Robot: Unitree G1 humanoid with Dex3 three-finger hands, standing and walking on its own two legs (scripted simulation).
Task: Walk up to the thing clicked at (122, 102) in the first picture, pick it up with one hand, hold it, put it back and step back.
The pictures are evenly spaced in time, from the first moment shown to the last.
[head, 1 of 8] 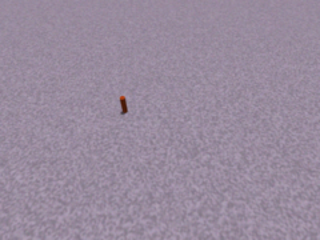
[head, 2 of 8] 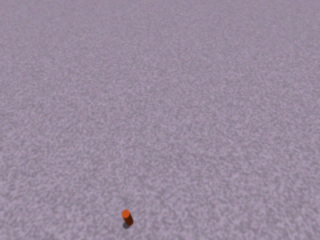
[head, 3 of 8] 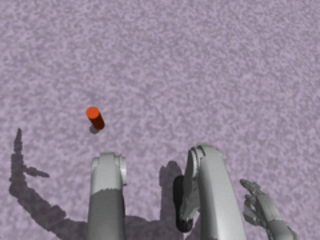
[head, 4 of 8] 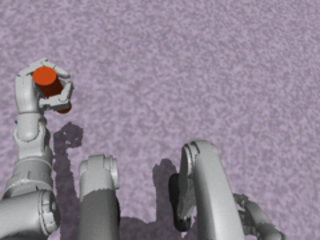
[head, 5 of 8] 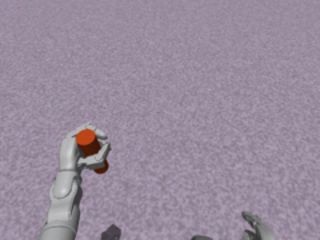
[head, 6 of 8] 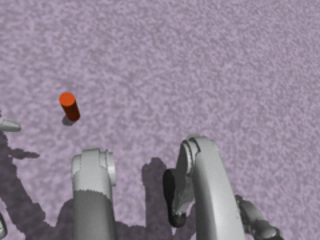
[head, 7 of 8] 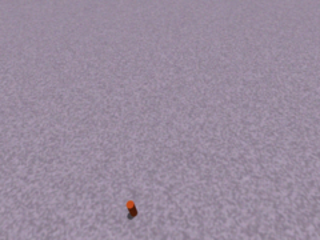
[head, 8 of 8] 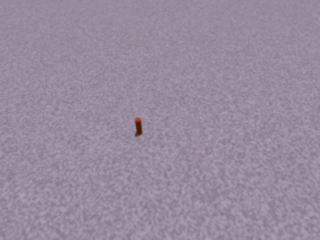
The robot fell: no
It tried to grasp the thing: yes
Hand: left
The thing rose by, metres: 0.69
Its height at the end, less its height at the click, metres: +0.00
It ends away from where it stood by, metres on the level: 0.02
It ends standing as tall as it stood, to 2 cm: yes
